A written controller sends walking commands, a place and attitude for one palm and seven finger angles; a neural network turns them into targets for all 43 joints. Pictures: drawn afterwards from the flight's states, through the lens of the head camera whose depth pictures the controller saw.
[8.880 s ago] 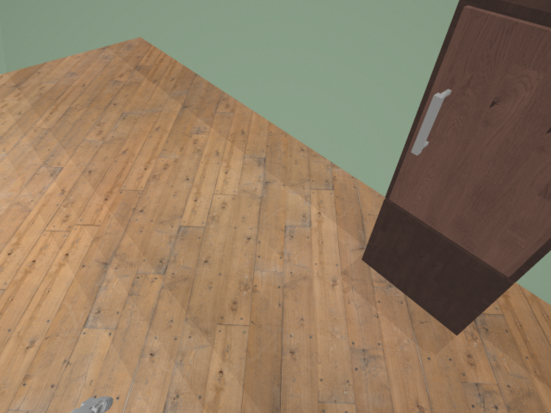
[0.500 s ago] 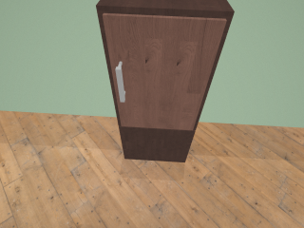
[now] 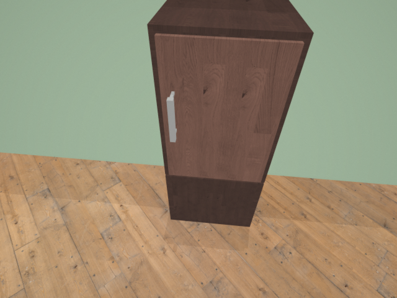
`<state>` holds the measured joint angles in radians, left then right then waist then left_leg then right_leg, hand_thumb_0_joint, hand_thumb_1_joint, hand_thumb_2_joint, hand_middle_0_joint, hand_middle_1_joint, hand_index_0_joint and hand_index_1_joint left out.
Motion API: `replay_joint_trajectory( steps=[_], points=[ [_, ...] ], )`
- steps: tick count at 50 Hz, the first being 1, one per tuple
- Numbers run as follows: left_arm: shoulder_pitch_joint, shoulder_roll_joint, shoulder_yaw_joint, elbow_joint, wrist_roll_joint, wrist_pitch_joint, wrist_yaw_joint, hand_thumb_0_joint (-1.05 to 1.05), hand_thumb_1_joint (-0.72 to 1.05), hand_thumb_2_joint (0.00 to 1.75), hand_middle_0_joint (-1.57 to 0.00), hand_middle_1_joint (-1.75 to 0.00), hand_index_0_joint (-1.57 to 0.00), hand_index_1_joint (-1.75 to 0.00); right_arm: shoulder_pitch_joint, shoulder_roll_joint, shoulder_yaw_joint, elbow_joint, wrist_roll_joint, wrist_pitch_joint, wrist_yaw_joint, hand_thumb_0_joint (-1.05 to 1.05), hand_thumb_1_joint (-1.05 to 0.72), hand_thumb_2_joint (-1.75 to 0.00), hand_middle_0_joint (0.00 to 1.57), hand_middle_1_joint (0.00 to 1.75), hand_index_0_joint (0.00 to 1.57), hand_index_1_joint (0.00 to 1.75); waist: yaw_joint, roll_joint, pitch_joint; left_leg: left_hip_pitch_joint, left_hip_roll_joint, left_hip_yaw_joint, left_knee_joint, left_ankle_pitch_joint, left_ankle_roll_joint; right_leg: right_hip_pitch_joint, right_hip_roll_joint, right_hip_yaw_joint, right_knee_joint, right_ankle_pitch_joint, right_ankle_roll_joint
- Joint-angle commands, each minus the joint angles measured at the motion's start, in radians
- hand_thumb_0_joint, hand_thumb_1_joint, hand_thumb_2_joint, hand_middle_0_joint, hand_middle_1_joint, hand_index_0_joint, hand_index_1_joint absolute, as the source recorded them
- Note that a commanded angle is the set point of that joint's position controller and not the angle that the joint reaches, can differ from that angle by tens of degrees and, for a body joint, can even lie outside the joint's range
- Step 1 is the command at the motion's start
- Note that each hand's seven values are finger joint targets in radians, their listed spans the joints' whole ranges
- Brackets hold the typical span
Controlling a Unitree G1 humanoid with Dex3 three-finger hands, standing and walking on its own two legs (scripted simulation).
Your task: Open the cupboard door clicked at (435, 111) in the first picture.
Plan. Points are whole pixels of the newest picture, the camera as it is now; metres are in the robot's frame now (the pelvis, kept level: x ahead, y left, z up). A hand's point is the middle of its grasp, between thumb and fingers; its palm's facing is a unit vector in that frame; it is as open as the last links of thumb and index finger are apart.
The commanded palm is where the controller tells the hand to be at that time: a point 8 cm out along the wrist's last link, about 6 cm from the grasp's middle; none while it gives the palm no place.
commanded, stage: look again from close up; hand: left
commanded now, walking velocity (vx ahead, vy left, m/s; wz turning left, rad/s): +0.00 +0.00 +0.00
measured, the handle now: (172, 117) +0.67 +0.13 -0.01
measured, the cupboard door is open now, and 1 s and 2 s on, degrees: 0 0 0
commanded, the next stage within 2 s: shuffle to correct the standing spot in 0.06 s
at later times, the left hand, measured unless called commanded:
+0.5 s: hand out of the picture -0.02 +0.16 -0.18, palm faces +0.03 -0.98 -0.17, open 7.3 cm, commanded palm none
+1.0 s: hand (141, 280) +0.21 +0.16 -0.17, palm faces -0.03 -0.97 -0.26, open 7.3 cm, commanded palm none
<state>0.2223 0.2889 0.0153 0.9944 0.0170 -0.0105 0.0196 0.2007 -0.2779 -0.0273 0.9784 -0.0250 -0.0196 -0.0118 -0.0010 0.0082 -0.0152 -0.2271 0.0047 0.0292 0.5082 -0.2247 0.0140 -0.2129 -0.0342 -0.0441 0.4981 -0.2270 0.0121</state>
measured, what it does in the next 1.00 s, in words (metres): walks ahead: right foot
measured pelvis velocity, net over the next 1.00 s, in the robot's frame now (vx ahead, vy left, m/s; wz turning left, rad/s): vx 0.13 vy -0.04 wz -0.04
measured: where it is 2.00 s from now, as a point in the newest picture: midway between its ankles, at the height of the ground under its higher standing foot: outside the picture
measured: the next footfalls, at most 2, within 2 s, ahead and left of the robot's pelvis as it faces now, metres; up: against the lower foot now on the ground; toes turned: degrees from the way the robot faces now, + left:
right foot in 0.98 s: +0.25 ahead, -0.17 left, +0.00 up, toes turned -10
left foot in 1.32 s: +0.18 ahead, +0.07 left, +0.00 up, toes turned +3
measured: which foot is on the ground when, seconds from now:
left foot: down 0.00-0.98, up 1.00-1.00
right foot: down 0.00-0.68, up 0.70-0.96, down 0.98-1.00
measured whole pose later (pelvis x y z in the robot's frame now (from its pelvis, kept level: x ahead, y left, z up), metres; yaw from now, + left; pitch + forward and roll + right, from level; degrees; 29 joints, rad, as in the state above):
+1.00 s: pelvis +0.13 -0.04 -0.01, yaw -2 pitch -2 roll +0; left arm 0.20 0.20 0.07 1.01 0.02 -0.05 0.01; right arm 0.46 -0.11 -0.03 1.17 -0.02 -0.03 -0.03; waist -0.05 0.02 0.07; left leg -0.10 0.08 0.07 0.63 -0.46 -0.03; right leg -0.38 -0.07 -0.11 0.58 -0.14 -0.03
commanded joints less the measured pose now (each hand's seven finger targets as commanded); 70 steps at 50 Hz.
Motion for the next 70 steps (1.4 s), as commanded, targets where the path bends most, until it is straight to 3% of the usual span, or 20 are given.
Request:
replay_joint_trajectory(
  steps=[1, 14, 23, 28, 30, 32, 34, 35, 37, 44, 47, 49, 50, 51, 55, 64, 65, 66, 67, 70],
  points=[
    [-0.007, 0.15, 0.026, -0.052, 0.005, -0.011, 0.0, 0.0, 0.9, 0.9, -0.2, -0.3, -0.2, -0.3, -0.008, -0.163, -0.025, -0.048, 0.004, -0.011, 0.0, 0.0, -0.9, -0.9, 0.2, 0.3, 0.2, 0.3, -0.005, 0.0, 0.061, -0.049, 0.1, -0.127, -0.179, -0.072, 0.024, -0.024, -0.074, 0.091, -0.131, -0.036, -0.041],
    [0.109, 0.059, 0.009, 0.017, 0.011, 0.012, -0.005, 0.0, 0.9, 0.9, -0.2, -0.3, -0.2, -0.3, 0.066, -0.086, -0.003, 0.024, -0.003, 0.021, 0.005, 0.0, -0.9, -0.9, 0.2, 0.3, 0.2, 0.3, 0.001, 0.001, 0.101, -0.112, 0.097, -0.132, -0.218, -0.376, 0.021, -0.051, -0.06, 0.085, -0.152, -0.317, -0.028],
    [0.215, 0.013, 0.022, 0.05, 0.009, -0.004, -0.008, 0.0, 0.9, 0.9, -0.2, -0.3, -0.2, -0.3, 0.133, -0.028, -0.008, 0.061, 0.007, 0.006, -0.003, 0.0, -0.9, -0.9, 0.2, 0.3, 0.2, 0.3, 0.01, -0.028, 0.16, -0.169, 0.08, -0.099, -0.112, -0.349, 0.036, -0.043, -0.07, 0.136, -0.141, -0.336, -0.075],
    [0.304, 0.011, 0.042, 0.08, 0.003, -0.016, 0.006, 0.0, 0.9, 0.9, -0.2, -0.3, -0.2, -0.3, 0.15, 0.057, -0.002, 0.056, 0.008, -0.006, 0.0, 0.0, -0.9, -0.9, 0.2, 0.3, 0.2, 0.3, 0.012, -0.152, 0.154, -0.212, 0.023, 0.045, 0.143, -0.182, 0.025, -0.004, -0.199, 0.301, -0.263, -0.405, -0.159],
    [0.279, -0.009, 0.043, 0.077, 0.005, -0.021, 0.006, 0.0, 0.9, 0.9, -0.2, -0.3, -0.2, -0.3, 0.188, 0.075, -0.001, 0.069, 0.009, -0.017, 0.0, 0.0, -0.9, -0.9, 0.2, 0.3, 0.2, 0.3, -0.015, -0.1, 0.129, -0.115, 0.033, 0.049, 0.066, -0.153, 0.028, -0.039, -0.176, 0.23, -0.198, -0.284, -0.158],
    [0.248, -0.063, 0.033, 0.076, 0.004, -0.02, 0.002, 0.0, 0.9, 0.9, -0.2, -0.3, -0.2, -0.3, 0.285, 0.054, -0.005, 0.115, 0.011, -0.03, -0.005, 0.0, -0.9, -0.9, 0.2, 0.3, 0.2, 0.3, -0.05, 0.058, 0.124, 0.062, 0.096, -0.05, -0.086, -0.067, 0.045, -0.158, -0.056, 0.08, -0.004, -0.145, -0.104],
    [0.164, -0.113, 0.017, 0.041, 0.011, -0.025, -0.005, 0.0, 0.9, 0.9, -0.2, -0.3, -0.2, -0.3, 0.449, -0.038, -0.036, 0.181, 0.002, -0.04, -0.03, 0.0, -0.9, -0.9, 0.2, 0.3, 0.2, 0.3, -0.105, 0.279, 0.127, 0.295, 0.352, -0.373, -0.225, 0.219, 0.169, -0.448, 0.04, -0.054, 0.356, -0.255, -0.045],
    [0.111, -0.101, 0.02, 0.022, 0.016, -0.022, -0.006, 0.0, 0.9, 0.9, -0.2, -0.3, -0.2, -0.3, 0.471, -0.034, -0.031, 0.194, -0.001, -0.042, -0.04, 0.0, -0.9, -0.9, 0.2, 0.3, 0.2, 0.3, -0.11, 0.223, 0.164, 0.313, 0.407, -0.374, -0.216, 0.403, 0.216, -0.519, -0.007, 0.007, 0.47, -0.303, -0.051],
    [0.085, -0.114, 0.028, 0.017, 0.014, -0.026, -0.017, 0.0, 0.9, 0.9, -0.2, -0.3, -0.2, -0.3, 0.422, -0.005, -0.023, 0.181, -0.001, -0.05, -0.045, 0.0, -0.9, -0.9, 0.2, 0.3, 0.2, 0.3, -0.083, 0.082, 0.181, 0.261, 0.409, -0.304, -0.2, 0.514, 0.233, -0.519, -0.056, 0.035, 0.496, -0.267, -0.05],
    [0.057, -0.147, 0.039, 0.004, 0.002, -0.011, -0.045, 0.0, 0.9, 0.9, -0.2, -0.3, -0.2, -0.3, 0.256, -0.007, -0.037, 0.141, -0.003, -0.053, -0.038, 0.0, -0.9, -0.9, 0.2, 0.3, 0.2, 0.3, -0.019, 0.148, 0.143, 0.034, 0.26, -0.06, -0.231, 0.288, 0.13, -0.169, -0.021, -0.084, 0.166, 0.006, -0.036],
    [0.201, -0.093, 0.055, 0.047, 0.005, -0.021, -0.027, 0.0, 0.9, 0.9, -0.2, -0.3, -0.2, -0.3, 0.246, 0.011, -0.031, 0.146, 0.005, -0.036, -0.032, 0.0, -0.9, -0.9, 0.2, 0.3, 0.2, 0.3, 0.062, 0.064, 0.07, -0.023, 0.181, 0.003, -0.019, 0.324, 0.07, 0.107, 0.003, -0.091, -0.005, 0.147, -0.042],
    [0.314, 0.065, 0.081, 0.069, 0.005, -0.044, 0.002, 0.0, 0.9, 0.9, -0.2, -0.3, -0.2, -0.3, 0.331, 0.107, -0.012, 0.128, 0.022, -0.023, -0.023, 0.0, -0.9, -0.9, 0.2, 0.3, 0.2, 0.3, 0.065, -0.284, -0.138, -0.182, 0.017, 0.073, 0.445, -0.334, -0.015, 0.343, -0.383, 0.319, -0.104, 0.561, -0.169],
    [0.282, 0.058, 0.07, 0.058, -0.007, -0.037, 0.009, 0.0, 0.9, 0.9, -0.2, -0.3, -0.2, -0.3, 0.312, 0.088, -0.015, 0.125, 0.021, -0.006, -0.034, 0.0, -0.9, -0.9, 0.2, 0.3, 0.2, 0.3, 0.053, -0.174, -0.132, -0.143, 0.043, -0.028, 0.514, -0.388, -0.01, 0.248, -0.385, 0.299, -0.133, 0.659, -0.207],
    [0.181, 0.057, 0.068, 0.033, -0.003, -0.032, 0.016, 0.0, 0.9, 0.9, -0.2, -0.3, -0.2, -0.3, 0.286, 0.089, -0.022, 0.117, 0.023, 0.0, -0.036, 0.0, -0.9, -0.9, 0.2, 0.3, 0.2, 0.3, 0.023, -0.091, -0.03, -0.157, 0.06, -0.022, 0.516, -0.36, -0.01, 0.168, -0.365, 0.222, -0.131, 0.714, -0.221],
    [0.013, 0.007, 0.054, -0.028, 0.009, -0.003, 0.032, 0.0, 0.9, 0.9, -0.2, -0.3, -0.2, -0.3, 0.245, 0.112, -0.022, 0.115, 0.023, 0.047, -0.024, 0.0, -0.9, -0.9, 0.2, 0.3, 0.2, 0.3, -0.012, -0.169, 0.043, -0.098, 0.072, -0.008, 0.446, -0.306, -0.038, -0.07, -0.319, 0.103, -0.157, 0.539, -0.208],
    [-0.048, 0.035, 0.076, -0.077, 0.01, 0.039, 0.028, 0.0, 0.9, 0.9, -0.2, -0.3, -0.2, -0.3, 0.26, 0.092, -0.034, 0.056, 0.009, 0.042, -0.006, 0.0, -0.9, -0.9, 0.2, 0.3, 0.2, 0.3, -0.043, -0.112, -0.006, 0.078, 0.029, 0.057, 0.056, -0.057, -0.034, -0.211, -0.251, 0.107, -0.132, -0.045, -0.138],
    [-0.044, 0.003, 0.069, -0.083, 0.005, 0.048, 0.022, 0.0, 0.9, 0.9, -0.2, -0.3, -0.2, -0.3, 0.265, 0.062, -0.04, 0.051, 0.009, 0.037, -0.006, 0.0, -0.9, -0.9, 0.2, 0.3, 0.2, 0.3, -0.046, -0.009, 0.02, 0.099, 0.065, -0.011, -0.071, -0.079, -0.02, -0.269, -0.186, 0.06, -0.055, -0.164, -0.093],
    [-0.025, -0.053, 0.059, -0.1, -0.001, 0.056, 0.017, 0.0, 0.9, 0.9, -0.2, -0.3, -0.2, -0.3, 0.244, -0.01, -0.053, 0.019, -0.001, 0.028, -0.008, 0.0, -0.9, -0.9, 0.2, 0.3, 0.2, 0.3, -0.043, 0.233, 0.045, 0.012, 0.24, -0.266, -0.251, -0.185, 0.042, -0.313, -0.06, -0.032, 0.13, -0.25, -0.023],
    [-0.052, -0.073, 0.056, -0.111, -0.001, 0.06, 0.016, 0.0, 0.9, 0.9, -0.2, -0.3, -0.2, -0.3, 0.159, -0.058, -0.06, -0.026, -0.007, 0.03, -0.013, 0.0, -0.9, -0.9, 0.2, 0.3, 0.2, 0.3, -0.037, 0.307, 0.121, -0.187, 0.341, -0.382, -0.382, -0.246, 0.13, -0.265, 0.002, -0.022, 0.294, -0.285, -0.001],
    [0.05, -0.065, 0.063, -0.046, 0.017, 0.064, 0.005, 0.0, 0.9, 0.9, -0.2, -0.3, -0.2, -0.3, -0.013, -0.01, -0.038, -0.063, -0.006, 0.024, -0.022, 0.0, -0.9, -0.9, 0.2, 0.3, 0.2, 0.3, 0.036, 0.136, 0.095, -0.219, 0.244, -0.214, -0.345, -0.191, 0.125, -0.197, -0.006, 0.066, 0.528, -0.148, -0.01]
  ],
)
